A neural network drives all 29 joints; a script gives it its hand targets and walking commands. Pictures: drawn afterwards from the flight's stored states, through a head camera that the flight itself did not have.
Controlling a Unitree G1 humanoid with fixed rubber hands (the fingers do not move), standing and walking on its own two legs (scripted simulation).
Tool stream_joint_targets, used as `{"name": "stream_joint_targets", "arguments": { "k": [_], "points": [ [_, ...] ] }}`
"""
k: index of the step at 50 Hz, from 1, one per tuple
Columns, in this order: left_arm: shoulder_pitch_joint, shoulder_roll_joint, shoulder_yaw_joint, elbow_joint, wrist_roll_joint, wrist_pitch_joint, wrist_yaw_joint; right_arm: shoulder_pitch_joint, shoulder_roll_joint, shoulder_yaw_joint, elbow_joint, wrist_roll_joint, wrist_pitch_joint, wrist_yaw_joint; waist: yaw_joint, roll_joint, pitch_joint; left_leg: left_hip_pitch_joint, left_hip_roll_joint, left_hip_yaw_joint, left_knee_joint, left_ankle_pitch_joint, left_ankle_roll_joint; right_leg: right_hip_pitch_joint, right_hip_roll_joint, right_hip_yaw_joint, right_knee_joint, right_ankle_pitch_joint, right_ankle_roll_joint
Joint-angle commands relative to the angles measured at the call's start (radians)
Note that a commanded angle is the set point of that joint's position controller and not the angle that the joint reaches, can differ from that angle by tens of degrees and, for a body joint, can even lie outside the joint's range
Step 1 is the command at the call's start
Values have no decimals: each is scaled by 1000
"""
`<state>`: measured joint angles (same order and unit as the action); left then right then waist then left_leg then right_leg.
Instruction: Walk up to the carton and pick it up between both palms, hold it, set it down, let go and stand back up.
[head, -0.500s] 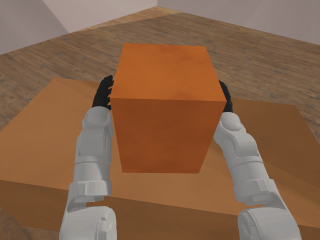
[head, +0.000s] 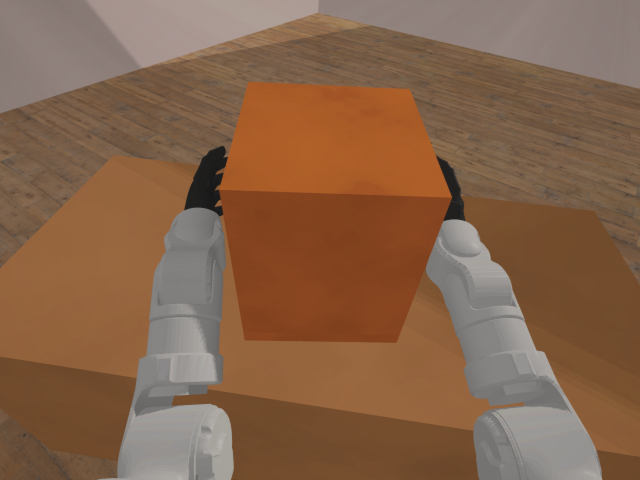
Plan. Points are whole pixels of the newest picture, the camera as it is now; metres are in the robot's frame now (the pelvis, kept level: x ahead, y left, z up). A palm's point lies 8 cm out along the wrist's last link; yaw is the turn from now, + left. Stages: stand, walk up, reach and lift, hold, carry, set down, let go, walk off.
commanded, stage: hold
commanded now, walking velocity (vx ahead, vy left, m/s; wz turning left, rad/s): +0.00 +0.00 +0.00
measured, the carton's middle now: (325, 217) +0.38 +0.00 +0.16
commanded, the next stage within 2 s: none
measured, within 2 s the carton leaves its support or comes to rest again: neither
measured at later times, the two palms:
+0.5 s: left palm (203, 214) +0.37 +0.15 +0.17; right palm (442, 222) +0.36 -0.15 +0.17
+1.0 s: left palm (204, 213) +0.37 +0.14 +0.17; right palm (443, 223) +0.35 -0.15 +0.17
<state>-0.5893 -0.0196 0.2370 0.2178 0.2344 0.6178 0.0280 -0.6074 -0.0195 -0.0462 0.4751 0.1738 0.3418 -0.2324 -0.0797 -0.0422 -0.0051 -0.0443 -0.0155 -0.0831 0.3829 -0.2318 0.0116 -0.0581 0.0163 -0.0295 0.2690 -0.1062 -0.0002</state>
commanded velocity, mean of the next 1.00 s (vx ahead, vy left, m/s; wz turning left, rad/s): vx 0.00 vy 0.00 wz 0.00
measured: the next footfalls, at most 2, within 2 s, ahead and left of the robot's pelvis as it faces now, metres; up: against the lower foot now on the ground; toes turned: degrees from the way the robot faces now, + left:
none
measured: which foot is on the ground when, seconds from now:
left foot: down 0.00-1.00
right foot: down 0.00-1.00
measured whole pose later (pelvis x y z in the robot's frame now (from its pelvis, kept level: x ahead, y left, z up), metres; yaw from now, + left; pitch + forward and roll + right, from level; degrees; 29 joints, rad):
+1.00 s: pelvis +0.00 +0.00 +0.00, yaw +0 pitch -7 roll -2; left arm -0.56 -0.03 0.22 0.16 0.25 0.64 0.03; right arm -0.58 -0.03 -0.03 0.44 0.19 0.34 -0.23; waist -0.09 -0.05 0.02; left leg -0.03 -0.01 -0.08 0.39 -0.24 0.02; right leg -0.04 0.02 -0.03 0.27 -0.11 0.00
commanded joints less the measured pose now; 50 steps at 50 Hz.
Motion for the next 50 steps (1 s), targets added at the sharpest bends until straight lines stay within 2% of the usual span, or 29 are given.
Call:
{"name": "stream_joint_targets", "arguments": {
  "k": [1,4,5,9,14,15,16,18,19,21,22,23,24,27,29,30,31,33,35,37,38,41,43,44,45,46,48,49,50],
  "points": [
    [-772,-661,-534,-149,-155,-70,-143,-873,652,452,-337,91,-75,122,-9,75,-452,-28,-29,41,-68,271,-47,224,33,-20,20,183,34],
    [-784,-674,-556,-175,-167,-78,-132,-884,663,467,-364,110,-80,120,-9,95,-480,-2,-27,34,-45,327,-55,214,37,-21,25,213,33],
    [-764,-677,-562,-174,-166,-76,-131,-860,650,460,-359,107,-77,118,-22,97,-470,11,-24,31,-42,340,-60,206,38,-22,23,220,33],
    [-753,-656,-537,-164,-150,-67,-140,-836,641,451,-332,98,-67,118,-21,78,-434,-3,-26,34,-57,311,-57,212,35,-23,13,201,35],
    [-729,-653,-541,-198,-155,-66,-146,-831,659,485,-382,114,-69,110,-11,60,-468,-16,-32,35,-52,338,-50,268,35,-19,32,282,44],
    [-737,-649,-548,-199,-158,-66,-144,-839,656,487,-391,119,-69,107,-10,71,-473,-13,-35,35,-47,339,-52,267,32,-17,33,285,44],
    [-714,-655,-553,-193,-154,-61,-145,-815,647,477,-387,115,-65,105,-24,79,-461,-4,-31,33,-47,349,-58,264,32,-15,32,295,42],
    [-729,-647,-552,-202,-152,-62,-148,-808,642,475,-373,107,-61,105,-25,77,-444,-4,-31,35,-52,332,-58,242,33,-19,26,265,44],
    [-733,-650,-552,-201,-151,-59,-146,-828,640,478,-382,110,-65,108,-14,86,-432,-8,-29,35,-51,336,-60,237,35,-21,28,254,40],
    [-726,-651,-559,-236,-152,-61,-143,-793,642,485,-377,119,-61,109,-19,91,-442,11,-27,33,-44,380,-66,245,38,-23,31,281,38],
    [-712,-657,-564,-207,-154,-54,-143,-830,635,486,-409,122,-68,110,-11,97,-439,7,-29,33,-42,365,-65,231,36,-22,25,262,36],
    [-726,-660,-571,-224,-159,-59,-142,-818,638,479,-402,114,-66,108,-26,83,-434,12,-26,33,-44,359,-63,227,40,-23,25,261,38],
    [-735,-656,-569,-233,-159,-62,-140,-829,640,489,-412,118,-70,110,-16,84,-457,15,-26,33,-41,365,-62,231,39,-24,28,262,39],
    [-725,-657,-577,-248,-158,-61,-135,-801,640,491,-404,116,-65,109,-22,83,-458,21,-27,32,-40,378,-65,239,41,-24,30,276,39],
    [-695,-655,-563,-206,-144,-45,-139,-810,617,479,-394,111,-63,113,-15,91,-425,15,-21,34,-49,357,-68,223,41,-25,19,230,32],
    [-676,-653,-558,-204,-139,-41,-144,-782,615,470,-382,108,-59,112,-28,80,-403,18,-20,35,-54,353,-66,227,42,-23,13,234,32],
    [-701,-650,-554,-205,-142,-41,-145,-823,608,470,-394,112,-66,115,-15,91,-421,9,-21,34,-53,347,-67,222,40,-25,17,218,31],
    [-729,-658,-573,-246,-156,-52,-139,-805,626,473,-394,113,-69,119,-27,97,-443,30,-21,34,-44,378,-71,224,41,-27,22,238,31],
    [-718,-662,-578,-245,-158,-49,-137,-815,625,481,-409,116,-71,117,-20,97,-453,32,-22,32,-39,383,-72,226,42,-27,22,243,29],
    [-702,-654,-563,-198,-144,-44,-143,-793,615,458,-380,101,-61,115,-34,94,-401,13,-22,35,-56,337,-69,214,38,-25,11,215,32],
    [-712,-650,-548,-181,-137,-42,-147,-813,610,446,-363,96,-64,119,-25,97,-384,-1,-19,37,-66,312,-68,205,36,-27,9,183,31],
    [-728,-665,-573,-236,-156,-49,-137,-837,615,469,-400,114,-78,125,-15,111,-453,38,-18,32,-37,397,-79,214,46,-30,24,226,26],
    [-698,-663,-578,-232,-153,-48,-135,-810,612,480,-403,117,-72,119,-25,95,-452,55,-17,30,-29,421,-78,219,49,-29,24,259,28],
    [-706,-657,-568,-214,-146,-46,-137,-801,604,464,-375,111,-66,118,-30,101,-424,46,-17,32,-38,391,-79,209,46,-28,17,231,28],
    [-699,-657,-558,-190,-143,-43,-140,-814,602,461,-374,104,-68,120,-24,86,-416,31,-17,33,-48,355,-71,203,44,-31,11,199,28],
    [-719,-660,-552,-185,-141,-44,-141,-821,607,448,-360,97,-69,124,-21,97,-396,12,-16,34,-58,328,-69,192,42,-31,10,168,25],
    [-730,-657,-556,-208,-149,-53,-140,-828,617,458,-367,99,-76,126,-23,87,-424,22,-17,34,-52,346,-66,208,43,-29,16,196,27],
    [-739,-653,-556,-208,-153,-55,-140,-845,627,468,-382,103,-80,125,-13,83,-442,20,-21,37,-47,346,-62,219,40,-26,18,206,29],
    [-727,-662,-570,-223,-160,-56,-138,-834,633,476,-398,111,-80,122,-20,87,-469,33,-22,34,-38,372,-64,230,40,-24,24,246,32]
  ]
}}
